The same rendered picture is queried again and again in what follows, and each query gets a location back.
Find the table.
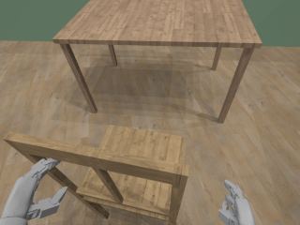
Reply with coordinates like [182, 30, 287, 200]
[52, 0, 263, 124]

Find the robot right hand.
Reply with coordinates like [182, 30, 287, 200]
[218, 179, 256, 225]

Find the chair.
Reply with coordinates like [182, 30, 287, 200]
[3, 125, 189, 225]

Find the robot left hand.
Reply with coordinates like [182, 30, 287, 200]
[0, 158, 68, 220]

